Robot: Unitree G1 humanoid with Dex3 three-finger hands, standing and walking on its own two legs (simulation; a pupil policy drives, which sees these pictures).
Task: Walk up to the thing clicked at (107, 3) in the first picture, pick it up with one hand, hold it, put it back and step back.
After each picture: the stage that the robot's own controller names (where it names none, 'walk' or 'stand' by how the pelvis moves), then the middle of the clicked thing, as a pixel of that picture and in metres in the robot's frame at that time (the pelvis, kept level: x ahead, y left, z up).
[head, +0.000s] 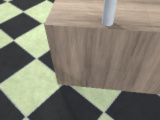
stand; (110, 3) +0.85 -0.14 +0.03
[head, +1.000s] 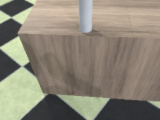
rise first; (85, 9) +0.77 +0.04 +0.06
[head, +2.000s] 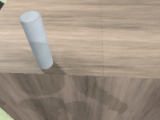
stand; (38, 43) +0.50 +0.21 +0.05
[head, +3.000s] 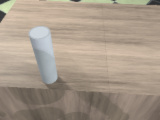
stand; (45, 58) +0.45 +0.17 +0.03
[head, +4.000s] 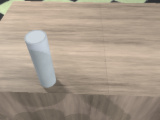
stand; (42, 62) +0.44 +0.17 +0.03
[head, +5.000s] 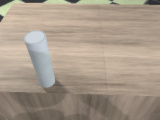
stand; (42, 62) +0.44 +0.18 +0.03
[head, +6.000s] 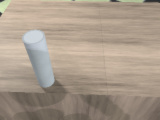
stand; (41, 62) +0.43 +0.18 +0.03
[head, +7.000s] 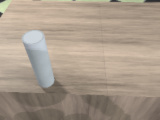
stand; (40, 62) +0.43 +0.18 +0.03
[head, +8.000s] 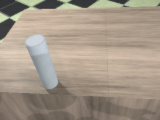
rise first; (43, 64) +0.44 +0.21 +0.03
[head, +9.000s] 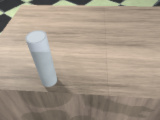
go down; (43, 61) +0.45 +0.19 +0.04
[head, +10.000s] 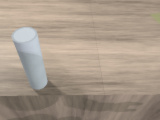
go down; (32, 62) +0.42 +0.18 +0.05
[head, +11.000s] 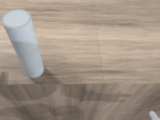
close in; (27, 49) +0.43 +0.18 +0.07
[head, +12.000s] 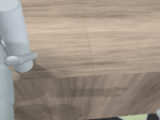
close; (16, 40) +0.46 +0.19 +0.09
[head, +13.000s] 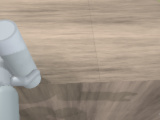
close; (19, 60) +0.39 +0.20 +0.09
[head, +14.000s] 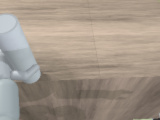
lift; (20, 55) +0.40 +0.19 +0.09
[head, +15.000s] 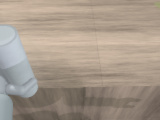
lift; (17, 67) +0.34 +0.20 +0.12
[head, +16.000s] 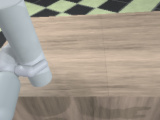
hold; (27, 48) +0.33 +0.16 +0.24
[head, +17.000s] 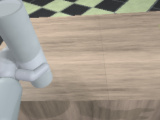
hold; (28, 51) +0.32 +0.16 +0.24
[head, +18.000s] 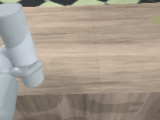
crouch; (22, 51) +0.36 +0.18 +0.18
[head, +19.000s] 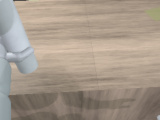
lower; (15, 38) +0.44 +0.20 +0.16
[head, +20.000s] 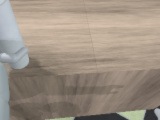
lower; (8, 37) +0.46 +0.21 +0.10
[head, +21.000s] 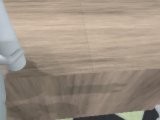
lower; (3, 38) +0.46 +0.22 +0.10
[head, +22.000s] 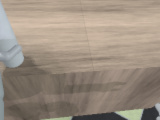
lower; (0, 34) +0.47 +0.22 +0.10
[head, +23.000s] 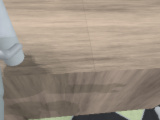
lower; (1, 32) +0.47 +0.22 +0.10
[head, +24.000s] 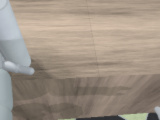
withdraw; (9, 39) +0.44 +0.21 +0.10
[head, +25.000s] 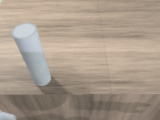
sink last; (35, 58) +0.42 +0.19 +0.07
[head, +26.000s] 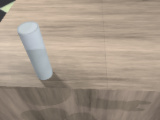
stand; (37, 54) +0.46 +0.22 +0.05
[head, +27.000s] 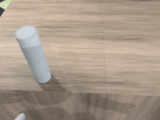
stand; (36, 57) +0.44 +0.21 +0.04
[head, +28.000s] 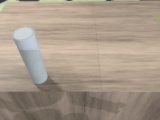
stand; (32, 58) +0.45 +0.22 +0.03
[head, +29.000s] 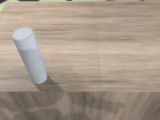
stand; (32, 58) +0.45 +0.22 +0.03
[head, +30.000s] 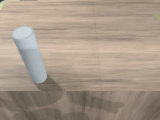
stand; (32, 58) +0.45 +0.22 +0.03
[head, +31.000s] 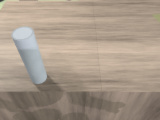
stand; (32, 58) +0.45 +0.22 +0.03
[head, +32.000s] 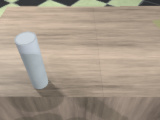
walk; (34, 63) +0.44 +0.21 +0.03
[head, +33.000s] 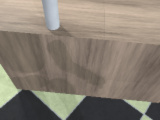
walk; (50, 4) +0.72 +0.18 +0.05
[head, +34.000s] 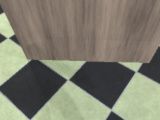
walk; out of the picture +1.09 +0.22 +0.06
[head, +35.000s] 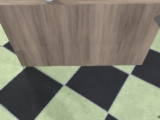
stand; out of the picture +1.08 +0.25 +0.04
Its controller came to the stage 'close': yes
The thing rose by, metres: 0.21
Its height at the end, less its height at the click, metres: +0.00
